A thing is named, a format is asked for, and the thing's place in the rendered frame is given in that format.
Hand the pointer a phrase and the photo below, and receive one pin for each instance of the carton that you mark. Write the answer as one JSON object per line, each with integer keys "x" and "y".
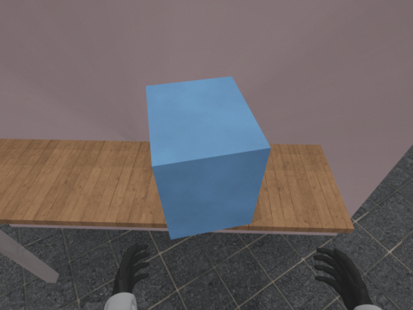
{"x": 208, "y": 155}

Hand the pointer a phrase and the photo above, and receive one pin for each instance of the left robot forearm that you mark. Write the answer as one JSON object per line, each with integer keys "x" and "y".
{"x": 121, "y": 301}

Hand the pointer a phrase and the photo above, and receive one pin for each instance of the robot left hand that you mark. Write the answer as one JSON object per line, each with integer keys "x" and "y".
{"x": 125, "y": 280}

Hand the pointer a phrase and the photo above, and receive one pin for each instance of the table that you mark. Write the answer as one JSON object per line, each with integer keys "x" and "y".
{"x": 112, "y": 184}

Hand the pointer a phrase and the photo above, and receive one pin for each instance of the robot right hand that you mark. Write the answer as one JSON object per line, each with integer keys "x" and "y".
{"x": 348, "y": 282}

